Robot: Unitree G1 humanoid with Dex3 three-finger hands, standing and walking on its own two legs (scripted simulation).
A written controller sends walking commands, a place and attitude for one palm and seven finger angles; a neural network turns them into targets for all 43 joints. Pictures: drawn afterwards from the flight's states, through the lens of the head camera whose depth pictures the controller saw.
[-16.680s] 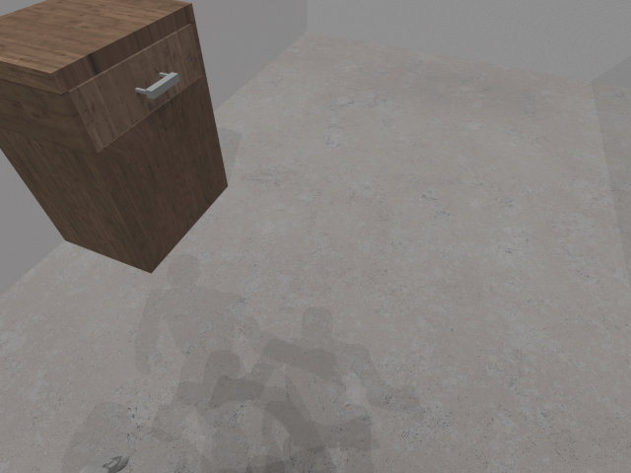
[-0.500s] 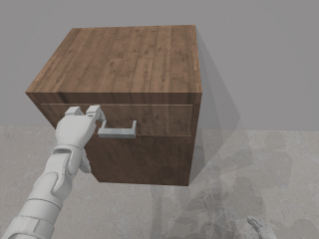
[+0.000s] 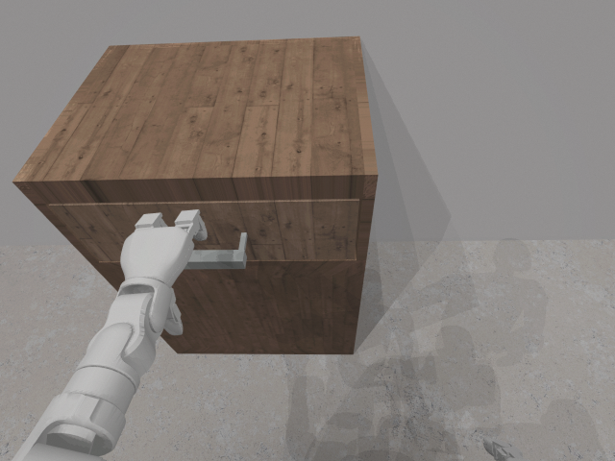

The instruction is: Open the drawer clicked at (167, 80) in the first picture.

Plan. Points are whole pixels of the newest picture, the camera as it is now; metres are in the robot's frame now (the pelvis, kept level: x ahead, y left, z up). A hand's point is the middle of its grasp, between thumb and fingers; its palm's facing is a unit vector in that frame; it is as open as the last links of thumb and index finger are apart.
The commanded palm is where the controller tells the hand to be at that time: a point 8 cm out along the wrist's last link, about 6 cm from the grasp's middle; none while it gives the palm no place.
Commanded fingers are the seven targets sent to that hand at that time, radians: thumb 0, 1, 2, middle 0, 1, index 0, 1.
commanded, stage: move the hooked fingers above the handle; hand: left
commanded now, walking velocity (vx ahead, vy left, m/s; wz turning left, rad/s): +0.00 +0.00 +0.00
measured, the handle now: (210, 249) +0.47 +0.22 -0.08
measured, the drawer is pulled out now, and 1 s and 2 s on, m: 0.00 0.00 0.00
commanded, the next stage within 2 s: none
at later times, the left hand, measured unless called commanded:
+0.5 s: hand (203, 263) +0.41 +0.20 -0.02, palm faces -0.09 -0.06 -0.99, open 13.8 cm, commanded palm +0.39 +0.21 +0.03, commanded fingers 0.00 -0.50 0.30 -0.30 -1.20 -0.30 -1.20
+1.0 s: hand (204, 253) +0.42 +0.20 -0.02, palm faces -0.03 -0.06 -1.00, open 13.8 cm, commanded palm +0.39 +0.21 +0.03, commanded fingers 0.00 -0.50 0.30 -0.30 -1.20 -0.30 -1.20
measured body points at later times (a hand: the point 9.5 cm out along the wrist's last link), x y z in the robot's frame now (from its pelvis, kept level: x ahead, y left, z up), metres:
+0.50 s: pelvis -0.02 +0.01 -0.02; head +0.06 +0.00 +0.43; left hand +0.41 +0.20 +0.03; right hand +0.04 -0.26 -0.15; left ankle -0.01 +0.11 -0.72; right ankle -0.05 -0.10 -0.72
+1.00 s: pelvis -0.02 +0.02 -0.02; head +0.05 +0.02 +0.42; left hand +0.41 +0.20 +0.04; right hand +0.02 -0.26 -0.15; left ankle -0.01 +0.11 -0.72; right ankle -0.05 -0.10 -0.72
